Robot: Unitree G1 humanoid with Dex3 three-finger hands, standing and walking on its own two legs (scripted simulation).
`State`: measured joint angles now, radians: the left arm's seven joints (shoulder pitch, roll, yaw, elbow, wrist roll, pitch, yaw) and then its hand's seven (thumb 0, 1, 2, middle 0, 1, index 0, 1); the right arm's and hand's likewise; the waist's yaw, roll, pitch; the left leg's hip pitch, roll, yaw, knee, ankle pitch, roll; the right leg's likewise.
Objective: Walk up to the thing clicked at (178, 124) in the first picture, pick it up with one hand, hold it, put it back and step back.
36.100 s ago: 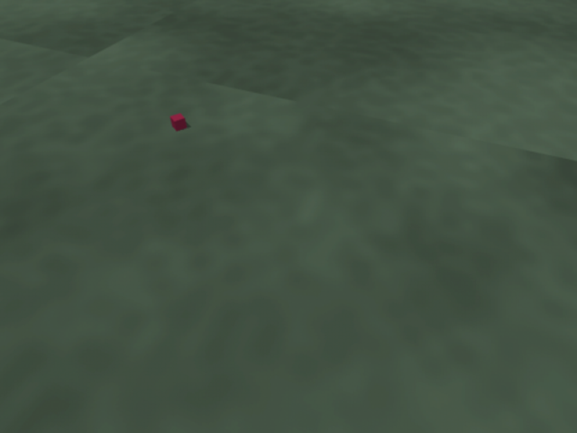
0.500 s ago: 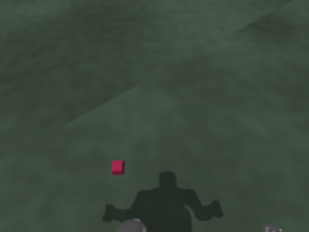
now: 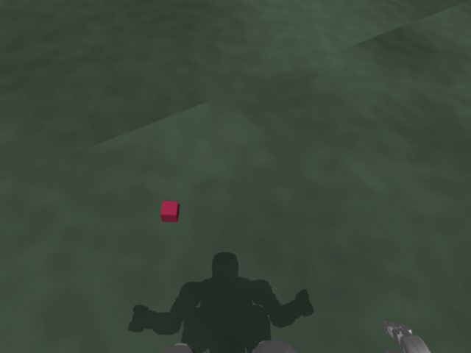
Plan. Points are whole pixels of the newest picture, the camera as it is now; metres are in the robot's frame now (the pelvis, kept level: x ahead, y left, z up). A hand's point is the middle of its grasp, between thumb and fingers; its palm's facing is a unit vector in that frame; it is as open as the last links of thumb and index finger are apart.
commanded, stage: step back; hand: left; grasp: from above
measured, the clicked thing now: (170, 211) +0.74 +0.24 -0.73
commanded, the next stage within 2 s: stand in 1.88 s
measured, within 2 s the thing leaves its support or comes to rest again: neither
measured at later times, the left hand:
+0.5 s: hand out of the picture -0.05 +0.26 -0.15, palm faces +0.06 -0.91 -0.42, open 7.3 cm
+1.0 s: hand out of the picture -0.28 +0.22 -0.15, palm faces +0.00 -0.92 -0.40, open 7.3 cm
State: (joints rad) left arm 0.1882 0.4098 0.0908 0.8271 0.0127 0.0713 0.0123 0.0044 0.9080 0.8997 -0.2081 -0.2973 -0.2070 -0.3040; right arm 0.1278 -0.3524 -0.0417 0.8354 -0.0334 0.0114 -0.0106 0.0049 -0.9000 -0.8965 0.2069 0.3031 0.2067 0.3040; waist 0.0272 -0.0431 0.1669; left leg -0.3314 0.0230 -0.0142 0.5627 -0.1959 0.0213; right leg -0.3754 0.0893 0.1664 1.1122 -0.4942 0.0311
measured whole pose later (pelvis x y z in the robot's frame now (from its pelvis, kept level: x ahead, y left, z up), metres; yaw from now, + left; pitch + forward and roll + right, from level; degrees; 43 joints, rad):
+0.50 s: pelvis -0.18 -0.02 -0.02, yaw +5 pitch -2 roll +0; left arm 0.09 0.39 0.07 0.76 0.03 0.05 0.02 0.00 0.90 0.90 -0.21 -0.30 -0.21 -0.30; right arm 0.24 -0.39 -0.05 0.91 -0.03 0.04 -0.02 0.01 -0.91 -0.90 0.20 0.30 0.20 0.30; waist -0.01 -0.01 0.19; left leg -0.24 -0.05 -0.04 0.67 -0.41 0.00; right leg -0.43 -0.07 -0.04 0.69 -0.23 0.01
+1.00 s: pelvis -0.32 -0.05 +0.00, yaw -2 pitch -3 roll +0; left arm 0.27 0.36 0.06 0.97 0.05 0.02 -0.01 0.01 0.91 0.90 -0.21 -0.30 -0.21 -0.30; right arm 0.16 -0.39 -0.06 0.91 -0.03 0.04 0.01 0.00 -0.90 -0.90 0.20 0.30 0.20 0.30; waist 0.05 0.03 0.07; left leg -0.42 -0.01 -0.05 0.81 -0.43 -0.01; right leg -0.19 0.02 0.06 0.62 -0.38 -0.03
